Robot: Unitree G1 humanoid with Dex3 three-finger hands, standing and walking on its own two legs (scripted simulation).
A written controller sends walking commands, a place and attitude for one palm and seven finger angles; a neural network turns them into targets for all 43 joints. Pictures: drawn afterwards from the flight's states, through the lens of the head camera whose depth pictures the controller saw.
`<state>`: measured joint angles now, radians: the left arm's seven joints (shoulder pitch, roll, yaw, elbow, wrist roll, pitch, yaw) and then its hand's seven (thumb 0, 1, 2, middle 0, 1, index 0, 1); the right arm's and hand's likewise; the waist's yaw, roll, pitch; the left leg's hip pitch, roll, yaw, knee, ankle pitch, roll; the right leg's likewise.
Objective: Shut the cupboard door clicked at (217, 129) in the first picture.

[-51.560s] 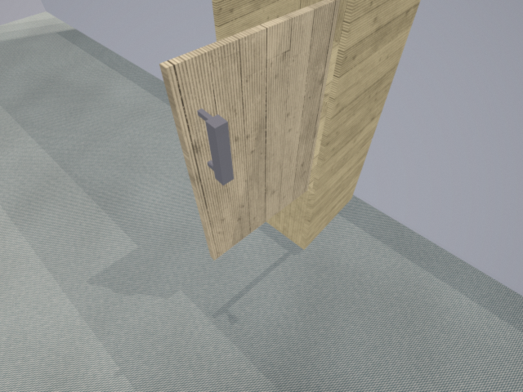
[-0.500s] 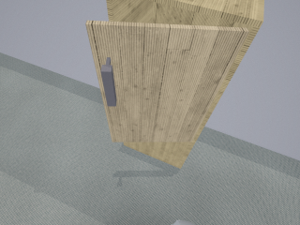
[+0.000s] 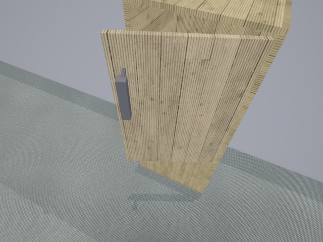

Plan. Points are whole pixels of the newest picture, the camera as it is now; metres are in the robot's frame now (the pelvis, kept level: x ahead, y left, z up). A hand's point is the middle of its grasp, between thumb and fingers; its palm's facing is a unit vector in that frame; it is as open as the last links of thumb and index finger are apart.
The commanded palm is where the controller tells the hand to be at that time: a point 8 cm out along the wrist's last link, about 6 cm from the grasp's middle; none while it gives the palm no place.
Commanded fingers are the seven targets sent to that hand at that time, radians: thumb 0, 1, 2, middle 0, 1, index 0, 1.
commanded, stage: come to a stop and stand still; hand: left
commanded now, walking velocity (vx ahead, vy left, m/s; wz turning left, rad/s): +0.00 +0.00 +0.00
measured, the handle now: (125, 94) +0.47 +0.14 +0.10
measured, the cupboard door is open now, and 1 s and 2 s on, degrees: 24 24 24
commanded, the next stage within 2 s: look again from close up in 0.40 s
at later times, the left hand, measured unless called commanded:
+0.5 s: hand out of the picture +0.01 +0.20 -0.15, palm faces -0.04 -0.97 -0.23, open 7.4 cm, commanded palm none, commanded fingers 0.00 0.90 0.90 -0.20 -0.30 -0.20 -0.30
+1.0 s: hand out of the picture +0.02 +0.17 -0.15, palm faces -0.03 -0.97 -0.22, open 7.3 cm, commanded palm none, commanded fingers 0.00 0.90 0.90 -0.20 -0.30 -0.20 -0.30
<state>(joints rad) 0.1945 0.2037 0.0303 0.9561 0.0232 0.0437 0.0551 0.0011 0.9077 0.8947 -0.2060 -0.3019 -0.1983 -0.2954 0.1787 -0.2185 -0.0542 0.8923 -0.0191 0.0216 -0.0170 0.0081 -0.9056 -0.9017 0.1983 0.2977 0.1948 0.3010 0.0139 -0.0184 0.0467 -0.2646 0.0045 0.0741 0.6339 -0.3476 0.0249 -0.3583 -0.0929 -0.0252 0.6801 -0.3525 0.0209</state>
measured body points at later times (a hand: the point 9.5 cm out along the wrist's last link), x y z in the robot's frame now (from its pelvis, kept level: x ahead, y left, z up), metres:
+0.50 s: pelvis -0.02 +0.02 +0.01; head -0.01 +0.01 +0.46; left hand +0.01 +0.25 -0.13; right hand -0.03 -0.22 -0.15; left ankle -0.01 +0.10 -0.72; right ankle +0.01 -0.11 -0.72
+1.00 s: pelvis +0.00 -0.01 +0.02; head +0.01 -0.02 +0.47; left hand +0.02 +0.22 -0.13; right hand +0.00 -0.22 -0.15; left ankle -0.01 +0.10 -0.72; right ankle +0.01 -0.11 -0.72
